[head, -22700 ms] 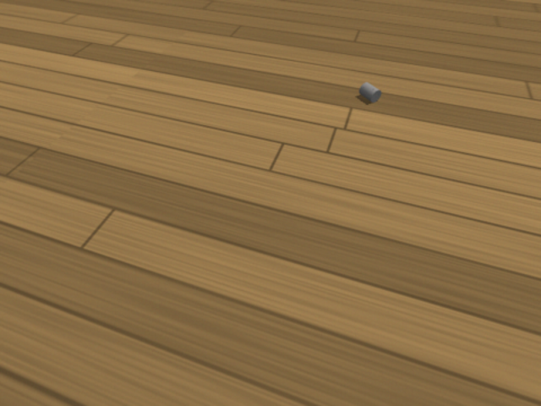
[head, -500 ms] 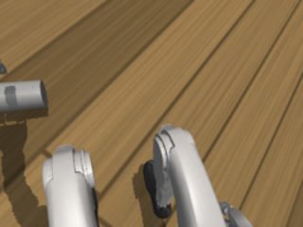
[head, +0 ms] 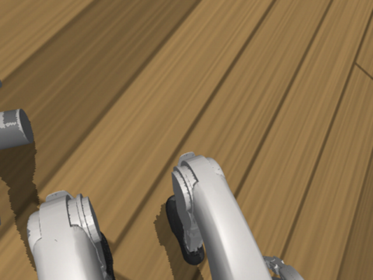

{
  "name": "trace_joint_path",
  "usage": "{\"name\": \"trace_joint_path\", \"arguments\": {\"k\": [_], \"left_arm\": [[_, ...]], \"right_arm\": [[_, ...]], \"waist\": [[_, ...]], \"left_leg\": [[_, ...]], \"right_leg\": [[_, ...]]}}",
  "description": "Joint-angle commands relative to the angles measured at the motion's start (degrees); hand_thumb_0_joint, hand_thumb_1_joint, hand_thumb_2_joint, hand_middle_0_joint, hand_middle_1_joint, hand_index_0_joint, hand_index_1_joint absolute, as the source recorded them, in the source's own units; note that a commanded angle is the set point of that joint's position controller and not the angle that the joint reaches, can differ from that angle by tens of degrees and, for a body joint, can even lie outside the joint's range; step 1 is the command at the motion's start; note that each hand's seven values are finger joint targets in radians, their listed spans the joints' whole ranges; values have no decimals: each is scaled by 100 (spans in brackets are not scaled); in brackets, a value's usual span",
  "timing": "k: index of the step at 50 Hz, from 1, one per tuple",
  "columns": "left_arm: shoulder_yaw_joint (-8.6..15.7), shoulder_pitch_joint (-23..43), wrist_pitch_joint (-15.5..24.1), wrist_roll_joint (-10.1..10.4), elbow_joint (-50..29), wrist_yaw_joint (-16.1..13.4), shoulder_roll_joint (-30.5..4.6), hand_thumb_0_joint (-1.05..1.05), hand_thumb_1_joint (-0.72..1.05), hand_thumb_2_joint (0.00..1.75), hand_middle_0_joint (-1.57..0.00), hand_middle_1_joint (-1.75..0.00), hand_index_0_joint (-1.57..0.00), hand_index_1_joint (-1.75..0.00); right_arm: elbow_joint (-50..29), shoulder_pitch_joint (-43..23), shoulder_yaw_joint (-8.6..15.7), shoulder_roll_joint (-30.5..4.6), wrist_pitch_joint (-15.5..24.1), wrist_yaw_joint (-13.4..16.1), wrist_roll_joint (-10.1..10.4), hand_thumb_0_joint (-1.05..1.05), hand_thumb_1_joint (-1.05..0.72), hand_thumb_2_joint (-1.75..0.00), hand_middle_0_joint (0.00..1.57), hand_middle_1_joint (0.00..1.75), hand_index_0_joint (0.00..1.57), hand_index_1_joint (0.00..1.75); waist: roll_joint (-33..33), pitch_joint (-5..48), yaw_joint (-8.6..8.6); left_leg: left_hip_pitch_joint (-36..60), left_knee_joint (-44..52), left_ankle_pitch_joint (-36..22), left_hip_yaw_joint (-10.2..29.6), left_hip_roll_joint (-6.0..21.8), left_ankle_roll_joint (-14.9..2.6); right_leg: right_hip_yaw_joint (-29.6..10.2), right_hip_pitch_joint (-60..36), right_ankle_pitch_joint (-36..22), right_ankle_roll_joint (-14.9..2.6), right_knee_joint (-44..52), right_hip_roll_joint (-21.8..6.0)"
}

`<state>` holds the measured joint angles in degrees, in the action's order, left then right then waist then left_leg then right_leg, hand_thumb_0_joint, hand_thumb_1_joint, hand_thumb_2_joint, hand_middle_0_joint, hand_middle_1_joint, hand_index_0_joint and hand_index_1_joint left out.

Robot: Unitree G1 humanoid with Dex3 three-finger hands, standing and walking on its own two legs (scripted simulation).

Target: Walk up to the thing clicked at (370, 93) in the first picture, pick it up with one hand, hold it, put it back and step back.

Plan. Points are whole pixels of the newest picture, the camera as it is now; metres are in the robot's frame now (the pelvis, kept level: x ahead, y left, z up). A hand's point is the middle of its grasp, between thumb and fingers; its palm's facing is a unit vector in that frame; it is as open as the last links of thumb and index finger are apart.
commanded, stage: approach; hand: left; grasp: from above
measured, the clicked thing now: out of the picture +0.50 +0.31 -0.29
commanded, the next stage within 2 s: close in in 0.06 s
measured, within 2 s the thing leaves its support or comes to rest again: neither
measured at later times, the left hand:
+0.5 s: hand out of the picture +0.48 +0.30 -0.19, palm faces -0.47 -0.05 -0.88, open 13.5 cm
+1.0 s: hand out of the picture +0.48 +0.30 -0.24, palm faces -0.48 -0.06 -0.88, open 14.0 cm
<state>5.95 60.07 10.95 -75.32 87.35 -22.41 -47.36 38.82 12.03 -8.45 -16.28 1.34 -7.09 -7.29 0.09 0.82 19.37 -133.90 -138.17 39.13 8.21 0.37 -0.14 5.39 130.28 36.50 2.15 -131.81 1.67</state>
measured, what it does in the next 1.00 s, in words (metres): stands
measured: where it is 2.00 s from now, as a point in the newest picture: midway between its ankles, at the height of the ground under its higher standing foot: (148, 260)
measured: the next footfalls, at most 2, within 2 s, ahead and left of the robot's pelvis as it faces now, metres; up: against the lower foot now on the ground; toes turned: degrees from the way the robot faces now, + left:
none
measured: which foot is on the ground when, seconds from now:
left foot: down 0.00-1.00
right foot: down 0.00-1.00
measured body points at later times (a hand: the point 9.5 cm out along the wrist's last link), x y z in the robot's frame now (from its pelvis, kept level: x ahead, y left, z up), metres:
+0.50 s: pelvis +0.00 +0.01 +0.00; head +0.26 +0.11 +0.35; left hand +0.50 +0.30 -0.14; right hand +0.05 -0.27 -0.08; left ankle +0.07 +0.13 -0.30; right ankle +0.11 -0.12 -0.30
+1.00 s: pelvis +0.00 +0.01 -0.02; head +0.28 +0.10 +0.32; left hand +0.50 +0.30 -0.19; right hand +0.02 -0.25 -0.09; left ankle +0.07 +0.13 -0.30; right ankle +0.11 -0.12 -0.30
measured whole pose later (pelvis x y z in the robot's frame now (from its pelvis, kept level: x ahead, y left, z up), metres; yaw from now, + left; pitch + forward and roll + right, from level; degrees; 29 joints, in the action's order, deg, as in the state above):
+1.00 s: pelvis +0.00 +0.01 -0.02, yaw -3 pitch +31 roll -12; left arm 5.6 62.0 16.3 -78.6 94.2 -28.0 -55.7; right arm 37.2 10.7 -13.3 -17.1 6.1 -9.0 -11.7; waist -5.1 -5.4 21.6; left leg -135.7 -143.8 40.3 11.3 -0.1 -0.2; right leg 8.0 130.4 37.0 2.6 -134.9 2.1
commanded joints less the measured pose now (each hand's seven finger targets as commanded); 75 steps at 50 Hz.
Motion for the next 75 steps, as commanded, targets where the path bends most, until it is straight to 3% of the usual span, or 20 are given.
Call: {"name": "trace_joint_path", "arguments": {"k": [1, 5, 9, 13, 18, 24, 27, 31, 34, 37, 41, 44, 48, 49, 53, 55, 60, 63, 66, 75], "left_arm": [[66, 1503, -20, 403, -813, 133, -1812, 0, -50, 96, -13, -98, -13, -98], [-79, 2029, 386, 434, -1375, 452, -1699, 0, -50, 98, -13, -101, -13, -101], [-477, 2220, 701, 411, -1317, 564, -1113, 0, -51, 98, -10, -104, -12, -103], [-338, 2013, 791, 160, -1178, 367, -1492, 0, -50, 99, -10, -106, -11, -104], [-162, 1993, 670, -47, -925, -1, -1669, 0, -45, 99, -13, -103, -15, -101], [-31, 2032, 517, -170, -638, -324, -1766, 0, -43, 102, -15, -101, -16, -101], [-82, 2049, 459, -183, -493, -396, -1724, 0, -51, 99, -10, -97, -10, -98], [-276, 1920, 429, -113, -13, -375, -1471, 0, -53, 101, -9, -99, -8, -99], [-85, 1955, 504, -99, -236, -437, -1980, 0, -54, 102, -10, -97, -9, -98], [-113, 1894, 550, -97, 37, -504, -1834, 0, -55, 103, -8, -97, -7, -99], [-1, 1934, 625, -129, -207, -655, -2130, 0, -53, 105, -10, -97, -8, -99], [-48, 1852, 579, -172, 89, -743, -1974, 0, -54, 104, -9, -97, -7, -99], [61, 1725, 523, -220, -82, -841, -2228, 0, -50, 106, -14, -95, -11, -97], [64, 1680, 483, -217, 138, -832, -2182, 0, -50, 106, -13, -95, -10, -98], [34, 1655, 445, -156, 82, -860, -2130, 0, -52, 102, -11, -94, -9, -96], [213, 1624, 438, -143, -39, -864, -2421, 0, -52, 105, -11, -95, -8, -97], [30, 1650, 451, -42, -94, -810, -2132, 0, -51, 103, -10, -96, -9, -97], [93, 1582, 497, -90, -32, -809, -2292, 0, -52, 102, -11, -95, -9, -97], [95, 1476, 531, -129, 312, -830, -2191, 0, -50, 103, -12, -96, -10, -98], [-36, 1665, 645, -236, 116, -1012, -2177, 0, -45, 105, -14, -100, -13, -101]], "right_arm": [[-24, 896, 517, -1442, 45, 93, 22, 0, -91, -90, 20, 30, 20, 30], [104, 1115, 556, -1515, 43, 104, -35, 0, -91, -90, 20, 30, 20, 30], [195, 1251, 584, -1581, 48, 84, -112, 0, -91, -90, 20, 30, 20, 30], [135, 1200, 559, -1616, -39, 64, -156, 0, -91, -90, 20, 30, 20, 30], [26, 1133, 483, -1619, -73, 4, -181, 0, -90, -90, 20, 30, 20, 30], [-105, 1051, 414, -1631, 28, -43, -218, 0, -90, -90, 20, 30, 20, 30], [-129, 1022, 383, -1618, 97, -42, -229, 0, -90, -90, 20, 30, 20, 30], [-65, 1029, 309, -1633, 215, -47, -253, 0, -90, -90, 20, 30, 20, 30], [-99, 1002, 248, -1664, 276, -21, -271, 0, -90, -90, 20, 30, 20, 30], [-94, 1067, 193, -1737, 335, -24, -331, 0, -90, -90, 20, 30, 20, 30], [-100, 1023, 141, -1756, 390, -35, -357, 0, -90, -90, 20, 30, 20, 30], [-66, 1048, 94, -1835, 444, -85, -415, 0, -90, -90, 20, 30, 20, 30], [-121, 978, 67, -1882, 499, -127, -445, 0, -90, -90, 20, 30, 20, 30], [-212, 902, 45, -1900, 538, -158, -454, 0, -90, -90, 20, 30, 20, 30], [-221, 860, 20, -1929, 584, -185, -469, 0, -90, -90, 20, 30, 20, 30], [-213, 886, 35, -1997, 597, -187, -457, 0, -90, -90, 20, 30, 20, 30], [-254, 790, 29, -1989, 620, -226, -453, 0, -90, -90, 20, 30, 20, 30], [-182, 768, 8, -1982, 609, -217, -476, 0, -90, -90, 20, 30, 20, 30], [-174, 814, 0, -2049, 610, -245, -522, 0, -90, -90, 20, 30, 20, 30], [-224, 676, -18, -2067, 660, -300, -558, 0, -90, -90, 20, 30, 20, 30]], "waist": [[1378, 3640, -234], [1538, 3755, -61], [1651, 3513, 163], [2166, 3869, -165], [2468, 3780, -116], [2291, 3605, 9], [2269, 3681, 87], [1859, 2998, 287], [1997, 3433, 98], [1846, 3169, 306], [2292, 3504, 171], [2127, 3067, 340], [2510, 3335, 179], [2346, 3177, 321], [2228, 3015, 307], [2255, 3137, 266], [2253, 3136, 343], [2305, 3109, 296], [2031, 2710, 469], [2477, 2905, 396]], "left_leg": [[2045, 1291, -627, -599, -115, -287], [2430, 1274, -574, -460, -99, -192], [2798, 1214, -703, -337, -78, -109], [3335, 1355, -1145, -276, -77, -16], [3572, 1385, -1655, -226, -79, -9], [3204, 1304, -1347, -295, -89, -80], [3156, 1269, -1188, -306, -76, -102], [2610, 1208, -673, -320, -73, -172], [2703, 1137, -836, -356, -64, -166], [2682, 1005, -933, -270, -43, -138], [3017, 1021, -1142, -228, -2, -75], [2862, 950, -1157, -182, 2, -69], [3126, 988, -1321, -165, 23, -13], [3002, 909, -1230, -161, 35, -50], [2745, 856, -1141, -179, 32, -72], [2773, 839, -1173, -168, 41, -83], [2827, 849, -1247, -113, 51, -63], [2790, 841, -1147, -114, 65, -65], [2649, 723, -1132, -83, 69, -73], [3042, 846, -1218, 16, 91, 16]], "right_leg": [[173, -2491, -726, -355, 1394, 126], [347, -2303, -591, -398, 1387, 107], [499, -1883, -680, -426, 1361, 101], [566, -1847, -1000, -465, 1144, 91], [624, -1687, -1398, -454, 944, 66], [599, -1781, -1303, -430, 974, 90], [583, -1797, -1206, -424, 991, 123], [588, -1638, -811, -392, 1086, 158], [529, -2076, -956, -372, 1067, 152], [647, -1824, -991, -399, 982, 165], [678, -1976, -1164, -414, 883, 190], [766, -1763, -1189, -414, 833, 198], [784, -1897, -1308, -436, 749, 199], [784, -1872, -1261, -418, 733, 213], [788, -1947, -1227, -412, 799, 236], [770, -2086, -1247, -397, 817, 253], [814, -2098, -1329, -394, 787, 270], [812, -2186, -1267, -390, 801, 273], [874, -1992, -1246, -375, 776, 267], [948, -1879, -1271, -400, 662, 267]]}}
